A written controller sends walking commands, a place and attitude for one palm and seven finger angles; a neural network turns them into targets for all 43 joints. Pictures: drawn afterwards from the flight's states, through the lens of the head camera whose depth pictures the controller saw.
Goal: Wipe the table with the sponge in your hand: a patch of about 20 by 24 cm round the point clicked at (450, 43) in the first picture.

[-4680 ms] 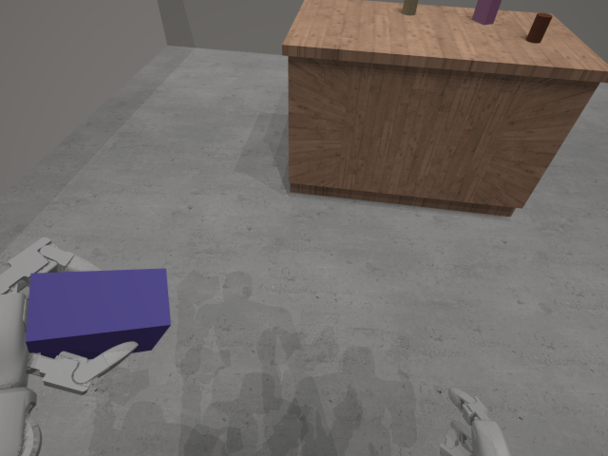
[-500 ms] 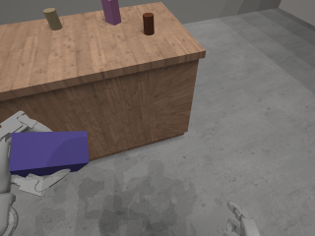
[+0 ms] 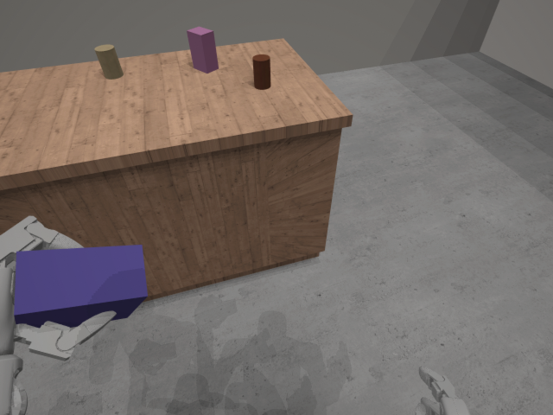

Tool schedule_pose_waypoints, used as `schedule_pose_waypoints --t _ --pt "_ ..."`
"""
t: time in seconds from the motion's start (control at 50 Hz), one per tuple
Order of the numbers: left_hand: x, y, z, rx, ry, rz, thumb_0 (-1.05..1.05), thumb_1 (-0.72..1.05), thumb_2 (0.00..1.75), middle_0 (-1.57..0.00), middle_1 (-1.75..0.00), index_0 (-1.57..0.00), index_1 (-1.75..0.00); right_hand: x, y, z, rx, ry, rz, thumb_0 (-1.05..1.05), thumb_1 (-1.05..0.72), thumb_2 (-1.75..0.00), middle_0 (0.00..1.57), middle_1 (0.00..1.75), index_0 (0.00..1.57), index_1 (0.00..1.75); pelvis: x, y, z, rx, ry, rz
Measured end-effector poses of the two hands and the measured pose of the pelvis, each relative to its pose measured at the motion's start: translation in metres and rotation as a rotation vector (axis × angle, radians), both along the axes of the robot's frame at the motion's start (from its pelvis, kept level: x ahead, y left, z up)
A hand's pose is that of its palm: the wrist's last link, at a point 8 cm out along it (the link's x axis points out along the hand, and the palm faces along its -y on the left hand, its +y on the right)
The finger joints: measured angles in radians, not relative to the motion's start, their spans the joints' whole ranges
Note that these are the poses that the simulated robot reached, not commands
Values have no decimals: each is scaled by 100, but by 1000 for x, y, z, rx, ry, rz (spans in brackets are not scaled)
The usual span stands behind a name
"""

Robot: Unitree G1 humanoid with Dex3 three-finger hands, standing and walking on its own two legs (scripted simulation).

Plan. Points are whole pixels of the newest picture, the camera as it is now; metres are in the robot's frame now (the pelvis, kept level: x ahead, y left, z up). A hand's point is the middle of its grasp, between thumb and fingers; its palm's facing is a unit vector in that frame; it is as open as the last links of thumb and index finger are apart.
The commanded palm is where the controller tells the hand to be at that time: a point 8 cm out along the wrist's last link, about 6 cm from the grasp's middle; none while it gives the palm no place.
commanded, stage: take the last steps up to it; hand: left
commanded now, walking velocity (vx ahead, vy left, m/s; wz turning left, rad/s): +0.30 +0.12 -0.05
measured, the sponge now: (98, 288) +0.22 +0.21 +0.15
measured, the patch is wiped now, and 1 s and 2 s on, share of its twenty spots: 0.00 0.00 0.00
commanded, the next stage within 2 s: come to a stop and stand still in 1.82 s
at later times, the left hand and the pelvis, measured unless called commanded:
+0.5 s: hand (87, 229) +0.29 +0.25 +0.17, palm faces +0.41 -0.80 -0.44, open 9.8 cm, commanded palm +0.24 +0.29 +0.18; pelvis +0.08 +0.01 +0.00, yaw +0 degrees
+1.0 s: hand (131, 168) +0.42 +0.24 +0.17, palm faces +0.36 -0.81 -0.46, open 9.8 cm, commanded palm +0.36 +0.29 +0.18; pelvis +0.19 +0.02 +0.00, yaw -2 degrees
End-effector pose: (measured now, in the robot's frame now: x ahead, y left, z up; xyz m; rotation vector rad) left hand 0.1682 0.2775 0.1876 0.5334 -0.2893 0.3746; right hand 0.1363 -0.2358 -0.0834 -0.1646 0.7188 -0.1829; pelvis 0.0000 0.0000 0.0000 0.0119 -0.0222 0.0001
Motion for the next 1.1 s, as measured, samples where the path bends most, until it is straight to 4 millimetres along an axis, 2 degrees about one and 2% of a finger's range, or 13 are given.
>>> schedule_pose_waypoints --t 0.1,0.16,0.28,0.42,0.52,0.6,0.7,0.78,0.86,0.9,1.02,1.1 --pt "9 -23 -1 48 -14 -1 -1 -47 99 -79 -133 -79 -133 13 3 -28 59 28 51 1 -90 -90 20 30 20 30 7 -17 -14 -4 -8 2" --pt "18 -30 -2 14 -10 -10 -1 -47 99 -79 -133 -79 -133 19 -3 -35 62 90 74 1 -90 -90 20 30 21 30 10 -21 -11 3 -14 11" --pt "34 -33 3 37 68 -34 -1 -47 100 -79 -133 -79 -133 30 -19 -20 37 129 40 1 -90 -90 20 30 21 30 26 -21 5 27 13 17" --pt "55 -11 7 48 72 -15 -1 -47 100 -79 -133 -79 -133 56 -27 -4 -43 121 23 1 -90 -90 20 30 20 30 54 -6 8 39 26 8" --pt "86 12 1 6 -34 -23 -1 -47 100 -79 -133 -79 -133 89 -11 0 -94 65 7 1 -90 -90 20 30 20 30 81 18 -6 12 19 -9" --pt "119 23 -4 -8 -64 -43 -1 -47 100 -79 -133 -79 -133 114 15 2 -46 9 -17 1 -90 -90 20 30 20 30 95 25 -10 20 12 -20" --pt "145 13 5 10 -31 -95 -1 -47 100 -79 -133 -79 -133 134 47 2 49 -11 3 1 -90 -90 20 30 20 30 117 26 -2 3 33 -43" --pt "161 1 13 62 -9 -116 -1 -47 100 -79 -133 -79 -133 146 55 -10 95 18 24 1 -90 -90 20 30 21 30 138 21 -3 -4 34 -46" --pt "178 -2 6 92 -3 -79 -1 -47 100 -79 -134 -79 -133 161 43 -35 99 80 39 1 -90 -90 21 30 21 30 158 13 -15 -10 21 -27" --pt "187 1 1 50 9 -56 -1 -47 100 -79 -134 -79 -133 167 33 -38 81 121 40 1 -90 -90 21 30 21 30 165 13 -12 -3 17 -28" --pt "215 4 -2 9 38 -59 -1 -47 100 -79 -134 -79 -133 190 8 -16 -13 152 9 1 -90 -90 20 30 21 30 192 19 1 23 30 -29" --pt "235 11 4 19 -1 -100 -1 -48 100 -79 -134 -79 -133 214 3 1 -83 107 -17 1 -90 -90 20 30 20 30 215 30 0 25 23 -36"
